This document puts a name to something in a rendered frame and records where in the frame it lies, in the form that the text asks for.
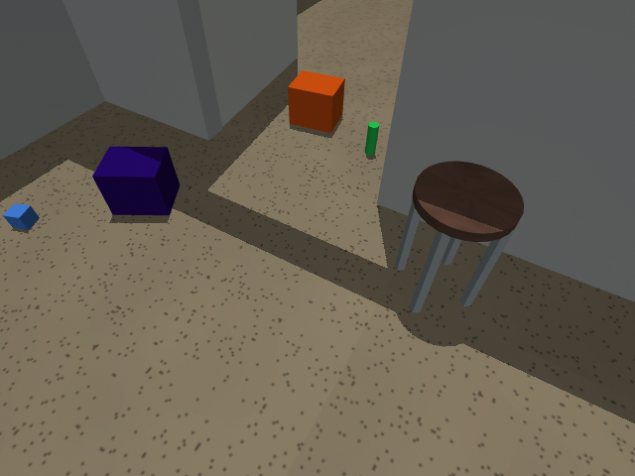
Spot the stool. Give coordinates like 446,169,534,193
395,161,524,313

